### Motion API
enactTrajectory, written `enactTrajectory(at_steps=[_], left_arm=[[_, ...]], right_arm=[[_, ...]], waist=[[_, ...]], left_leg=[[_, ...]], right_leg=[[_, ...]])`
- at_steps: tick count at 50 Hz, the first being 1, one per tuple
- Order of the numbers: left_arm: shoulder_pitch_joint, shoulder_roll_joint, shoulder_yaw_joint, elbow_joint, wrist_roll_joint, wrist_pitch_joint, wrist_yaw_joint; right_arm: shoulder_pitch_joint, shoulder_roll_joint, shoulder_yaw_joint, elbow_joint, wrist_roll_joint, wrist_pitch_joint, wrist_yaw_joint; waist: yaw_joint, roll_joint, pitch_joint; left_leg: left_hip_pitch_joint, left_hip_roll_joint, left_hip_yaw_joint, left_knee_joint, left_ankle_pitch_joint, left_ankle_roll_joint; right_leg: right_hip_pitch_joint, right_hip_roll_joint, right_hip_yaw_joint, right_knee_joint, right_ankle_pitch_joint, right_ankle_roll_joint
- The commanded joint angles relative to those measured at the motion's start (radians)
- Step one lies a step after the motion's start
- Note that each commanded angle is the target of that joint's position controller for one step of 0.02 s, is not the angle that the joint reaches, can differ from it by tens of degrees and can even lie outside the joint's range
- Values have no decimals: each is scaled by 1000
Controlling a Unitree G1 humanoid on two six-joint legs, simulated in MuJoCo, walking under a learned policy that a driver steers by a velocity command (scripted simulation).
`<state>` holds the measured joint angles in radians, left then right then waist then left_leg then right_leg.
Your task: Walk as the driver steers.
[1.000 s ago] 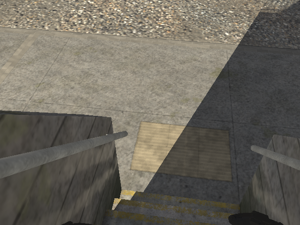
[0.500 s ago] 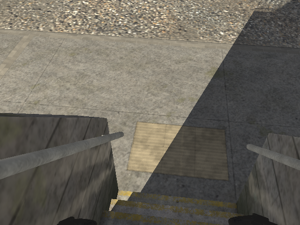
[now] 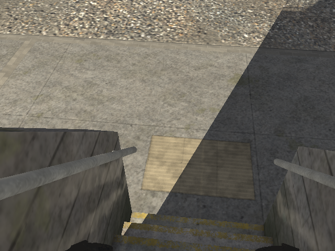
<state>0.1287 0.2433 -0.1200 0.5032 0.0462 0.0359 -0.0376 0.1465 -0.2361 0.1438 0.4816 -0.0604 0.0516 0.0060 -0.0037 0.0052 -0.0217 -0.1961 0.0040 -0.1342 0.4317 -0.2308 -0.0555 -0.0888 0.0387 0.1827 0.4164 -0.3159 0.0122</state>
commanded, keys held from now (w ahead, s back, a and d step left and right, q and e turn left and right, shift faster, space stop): w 1.00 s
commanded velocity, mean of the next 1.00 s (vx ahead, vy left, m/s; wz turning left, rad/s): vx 0.50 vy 0.00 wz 0.00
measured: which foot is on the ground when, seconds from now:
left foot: down 0.00-1.00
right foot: down 0.00-1.00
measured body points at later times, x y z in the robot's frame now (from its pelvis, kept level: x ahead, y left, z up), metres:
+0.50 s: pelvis +0.00 -0.01 +0.00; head -0.01 -0.01 +0.45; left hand +0.20 +0.20 -0.06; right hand +0.21 -0.20 -0.06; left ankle +0.00 +0.16 -0.74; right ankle -0.06 -0.14 -0.74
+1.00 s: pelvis +0.01 -0.01 +0.00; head +0.00 -0.01 +0.45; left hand +0.20 +0.20 -0.07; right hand +0.21 -0.20 -0.06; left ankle +0.00 +0.16 -0.74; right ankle -0.06 -0.14 -0.74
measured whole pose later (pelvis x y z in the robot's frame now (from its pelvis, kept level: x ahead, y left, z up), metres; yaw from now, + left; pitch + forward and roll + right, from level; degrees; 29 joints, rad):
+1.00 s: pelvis +0.01 -0.01 +0.00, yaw +0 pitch +0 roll +0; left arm 0.16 0.25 -0.12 0.51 0.05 0.04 -0.03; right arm 0.15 -0.23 0.14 0.49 -0.06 0.06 0.00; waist 0.01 0.01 -0.03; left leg -0.19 0.02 -0.15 0.43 -0.24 -0.07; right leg -0.08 0.05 0.18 0.40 -0.31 0.00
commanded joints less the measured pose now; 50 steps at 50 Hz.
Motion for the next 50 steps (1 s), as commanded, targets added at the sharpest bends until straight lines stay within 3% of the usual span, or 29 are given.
enactTrajectory(at_steps=[1,9,30,50], left_arm=[[-71,88,32,-90,5,-13,5],[-73,87,29,-87,2,-15,4],[-53,91,33,-89,6,-10,7],[-35,92,36,-85,0,-12,9]], right_arm=[[-87,-78,-28,-101,6,-19,-3],[-79,-76,-30,-108,-1,-10,-7],[-80,-70,-28,-104,2,-13,-1],[-80,-75,-32,-83,4,-13,-9]], waist=[[12,1,-76],[5,-4,-63],[10,1,-67],[11,8,-70]], left_leg=[[71,84,-98,-28,266,28],[73,85,-94,-26,246,19],[65,85,-90,-17,241,21],[82,90,-96,-24,283,18]], right_leg=[[-33,-96,86,-44,298,3],[-53,-92,88,-56,300,2],[-41,-85,88,-53,313,-3],[-27,-88,86,-56,341,0]])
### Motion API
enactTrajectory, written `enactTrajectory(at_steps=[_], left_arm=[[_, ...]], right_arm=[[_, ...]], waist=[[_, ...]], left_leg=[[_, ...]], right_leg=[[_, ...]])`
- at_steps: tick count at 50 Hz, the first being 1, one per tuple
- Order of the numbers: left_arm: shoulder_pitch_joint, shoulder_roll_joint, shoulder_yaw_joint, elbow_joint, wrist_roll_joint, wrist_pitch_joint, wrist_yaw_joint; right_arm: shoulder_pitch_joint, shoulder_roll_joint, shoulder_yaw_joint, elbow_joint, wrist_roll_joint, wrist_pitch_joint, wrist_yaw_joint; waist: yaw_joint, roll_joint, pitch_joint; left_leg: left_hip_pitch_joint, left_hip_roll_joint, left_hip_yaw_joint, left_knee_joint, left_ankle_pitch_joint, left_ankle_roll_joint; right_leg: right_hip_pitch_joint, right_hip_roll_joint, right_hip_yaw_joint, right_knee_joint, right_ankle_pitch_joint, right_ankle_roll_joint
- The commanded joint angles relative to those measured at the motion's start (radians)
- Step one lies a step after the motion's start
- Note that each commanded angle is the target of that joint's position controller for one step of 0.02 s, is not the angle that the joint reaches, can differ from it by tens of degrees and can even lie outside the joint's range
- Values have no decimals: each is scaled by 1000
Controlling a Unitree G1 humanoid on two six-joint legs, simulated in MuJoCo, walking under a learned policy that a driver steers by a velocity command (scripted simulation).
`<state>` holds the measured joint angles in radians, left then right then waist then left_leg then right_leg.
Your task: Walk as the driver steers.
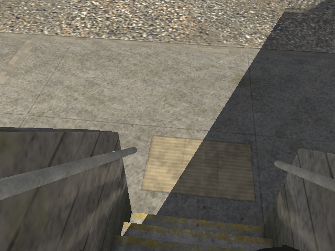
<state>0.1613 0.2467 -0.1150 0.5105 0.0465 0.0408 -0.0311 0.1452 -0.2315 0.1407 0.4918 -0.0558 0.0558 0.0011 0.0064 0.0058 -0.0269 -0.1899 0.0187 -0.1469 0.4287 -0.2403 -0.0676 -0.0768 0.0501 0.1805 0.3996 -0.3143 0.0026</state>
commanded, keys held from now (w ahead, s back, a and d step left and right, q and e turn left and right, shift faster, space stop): w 1.00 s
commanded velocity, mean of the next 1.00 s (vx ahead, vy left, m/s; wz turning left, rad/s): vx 0.50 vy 0.00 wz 0.00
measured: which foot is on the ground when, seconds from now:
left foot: down 0.00-1.00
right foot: down 0.00-1.00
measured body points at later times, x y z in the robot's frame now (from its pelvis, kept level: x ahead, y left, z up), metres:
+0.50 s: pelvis +0.00 +0.00 +0.00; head -0.01 +0.00 +0.45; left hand +0.19 +0.21 -0.07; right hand +0.20 -0.21 -0.06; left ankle +0.00 +0.17 -0.74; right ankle -0.06 -0.14 -0.74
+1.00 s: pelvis +0.00 -0.01 +0.00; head +0.00 -0.01 +0.45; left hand +0.19 +0.21 -0.08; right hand +0.19 -0.22 -0.07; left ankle +0.00 +0.17 -0.74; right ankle -0.06 -0.14 -0.74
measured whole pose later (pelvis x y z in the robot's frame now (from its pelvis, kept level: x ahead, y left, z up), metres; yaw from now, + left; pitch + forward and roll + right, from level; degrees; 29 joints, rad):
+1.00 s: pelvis +0.00 -0.01 +0.00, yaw +0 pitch +0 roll +0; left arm 0.16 0.25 -0.11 0.56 0.05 0.03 -0.03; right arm 0.19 -0.25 0.12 0.49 -0.05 0.07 -0.02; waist 0.00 0.01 -0.02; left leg -0.18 0.03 -0.16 0.42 -0.24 -0.08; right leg -0.07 0.06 0.18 0.39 -0.31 -0.01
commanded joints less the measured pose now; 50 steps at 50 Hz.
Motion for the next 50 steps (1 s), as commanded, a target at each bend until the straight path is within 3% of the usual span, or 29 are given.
enactTrajectory(at_steps=[1,15,16,23,24,36,38,50], left_arm=[[-67,89,31,-93,0,-17,3],[-64,89,32,-97,0,-16,2],[-50,95,31,-91,0,-21,3],[-58,92,27,-80,6,-24,3],[-59,98,28,-80,3,-26,0],[-64,100,26,-59,4,-28,0],[-60,107,32,-54,-1,-24,4],[-60,97,32,-43,-1,-23,8]], right_arm=[[-79,-79,-28,-93,-1,-17,-4],[-80,-78,-27,-88,-2,-16,-4],[-63,-94,-34,-86,0,-18,-3],[-66,-96,-36,-104,-4,-8,-8],[-60,-97,-36,-105,-2,-6,-12],[-42,-103,-40,-114,-1,-5,-18],[-22,-122,-50,-95,4,-9,-19],[-16,-107,-51,-92,1,-5,-24]], waist=[[0,8,-64],[1,3,-56],[2,-16,-54],[-3,19,-49],[-4,1,-37],[-6,4,-51],[-8,7,-45],[-10,0,-52]], left_leg=[[76,75,-83,-21,290,30],[67,73,-79,-22,270,26],[71,79,-79,-30,260,23],[65,66,-67,-32,211,12],[60,70,-70,-34,218,10],[71,73,-69,-28,267,6],[54,62,-60,-33,266,4],[58,61,-59,-28,279,2]], right_leg=[[-40,-99,88,-40,338,10],[-46,-95,87,-41,334,9],[-39,-95,93,-48,315,3],[-40,-91,95,-58,275,-1],[-48,-88,92,-58,276,-1],[-19,-91,90,-51,360,-2],[-18,-83,87,-48,381,-4],[-15,-80,80,-45,388,-2]])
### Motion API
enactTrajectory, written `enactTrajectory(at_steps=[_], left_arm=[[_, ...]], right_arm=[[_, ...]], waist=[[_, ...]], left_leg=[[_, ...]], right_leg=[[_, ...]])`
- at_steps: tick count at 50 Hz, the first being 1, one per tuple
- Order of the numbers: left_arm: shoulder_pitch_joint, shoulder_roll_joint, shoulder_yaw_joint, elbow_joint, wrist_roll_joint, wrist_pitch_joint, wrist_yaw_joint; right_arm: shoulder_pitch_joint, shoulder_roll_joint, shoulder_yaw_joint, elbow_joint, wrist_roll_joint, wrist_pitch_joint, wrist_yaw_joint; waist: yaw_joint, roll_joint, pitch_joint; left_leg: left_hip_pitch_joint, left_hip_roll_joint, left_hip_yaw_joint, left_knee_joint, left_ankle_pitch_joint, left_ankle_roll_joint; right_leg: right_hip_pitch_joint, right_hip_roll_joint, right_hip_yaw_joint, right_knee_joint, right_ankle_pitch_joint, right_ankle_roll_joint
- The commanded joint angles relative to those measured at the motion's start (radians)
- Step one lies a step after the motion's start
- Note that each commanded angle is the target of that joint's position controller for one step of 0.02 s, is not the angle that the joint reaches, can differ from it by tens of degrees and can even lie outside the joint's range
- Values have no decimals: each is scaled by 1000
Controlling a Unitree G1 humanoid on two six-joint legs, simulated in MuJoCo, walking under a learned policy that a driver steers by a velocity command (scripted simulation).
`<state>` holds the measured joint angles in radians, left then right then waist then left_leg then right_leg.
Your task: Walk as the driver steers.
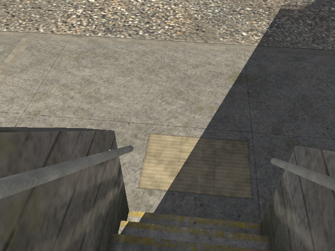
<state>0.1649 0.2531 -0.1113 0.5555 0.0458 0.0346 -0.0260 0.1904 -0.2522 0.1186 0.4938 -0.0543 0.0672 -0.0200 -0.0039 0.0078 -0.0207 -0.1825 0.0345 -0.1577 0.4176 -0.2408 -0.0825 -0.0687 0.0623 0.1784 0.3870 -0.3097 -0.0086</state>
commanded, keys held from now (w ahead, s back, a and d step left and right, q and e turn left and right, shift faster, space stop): w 0.06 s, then no key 0.94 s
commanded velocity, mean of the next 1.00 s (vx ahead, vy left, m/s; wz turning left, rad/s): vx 0.15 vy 0.00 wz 0.00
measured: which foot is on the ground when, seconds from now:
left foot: down 0.00-1.00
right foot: down 0.00-1.00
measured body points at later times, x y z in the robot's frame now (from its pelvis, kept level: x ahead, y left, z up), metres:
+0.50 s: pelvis +0.01 +0.00 +0.00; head +0.01 +0.00 +0.45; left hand +0.08 +0.24 -0.13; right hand +0.09 -0.24 -0.12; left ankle +0.00 +0.17 -0.74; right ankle -0.06 -0.13 -0.74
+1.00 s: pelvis +0.00 +0.01 +0.00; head +0.00 +0.01 +0.45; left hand +0.01 +0.25 -0.14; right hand +0.03 -0.23 -0.14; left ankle +0.00 +0.17 -0.74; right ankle -0.06 -0.13 -0.74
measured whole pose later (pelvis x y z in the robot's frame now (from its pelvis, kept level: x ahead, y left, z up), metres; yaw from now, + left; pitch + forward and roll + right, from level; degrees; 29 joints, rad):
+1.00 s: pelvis +0.00 +0.01 +0.00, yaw +1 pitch -1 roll +0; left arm 0.42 0.20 -0.01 0.81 -0.02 0.08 0.02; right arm 0.34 -0.21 0.03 0.91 0.01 0.06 -0.04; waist 0.01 0.00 0.00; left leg -0.13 0.02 -0.16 0.34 -0.20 -0.06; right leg -0.01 0.03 0.17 0.30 -0.27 0.01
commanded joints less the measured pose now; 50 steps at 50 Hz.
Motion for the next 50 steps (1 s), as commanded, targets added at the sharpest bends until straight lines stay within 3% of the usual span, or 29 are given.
enactTrajectory(at_steps=[1,4,9,12,19,30,32,36,50], left_arm=[[-64,90,29,-88,0,-17,3],[-38,93,32,-71,-4,-16,2],[55,106,54,-1,-31,-7,-4],[73,97,64,24,-30,-3,0],[135,81,79,77,-39,16,16],[243,69,101,158,-62,27,39],[257,57,101,169,-56,34,38],[282,52,107,186,-60,34,42],[337,38,124,223,-69,35,54]], right_arm=[[-60,-86,-29,-94,-1,-17,-3],[-33,-88,-31,-80,3,-15,-3],[46,-100,-50,-9,33,-12,-2],[60,-98,-59,21,40,-13,-3],[115,-85,-71,87,45,-20,2],[182,-73,-94,208,52,-11,-15],[187,-51,-89,233,48,-7,-16],[193,-58,-96,279,54,-6,-17],[197,-45,-115,397,63,-12,-23]], waist=[[0,-2,-58],[-1,-3,-66],[-2,7,-1],[0,1,9],[6,-4,16],[4,14,40],[3,-5,42],[3,-8,75],[9,-10,84]], left_leg=[[50,45,-48,-17,278,17],[61,47,-50,-23,265,20],[44,46,-52,-42,230,47],[48,40,-46,-41,239,51],[50,36,-31,-36,257,64],[88,14,-14,-60,334,67],[89,21,-19,-60,290,78],[70,20,-19,-75,260,81],[74,21,-15,-108,253,89]], right_leg=[[-24,-92,83,-32,382,9],[-17,-93,84,-40,369,6],[-15,-100,89,-61,349,-8],[-11,-95,81,-63,372,-10],[11,-86,68,-68,401,-15],[2,-81,42,-87,454,5],[-8,-82,39,-94,401,7],[-28,-81,35,-105,360,8],[-39,-80,18,-131,310,20]])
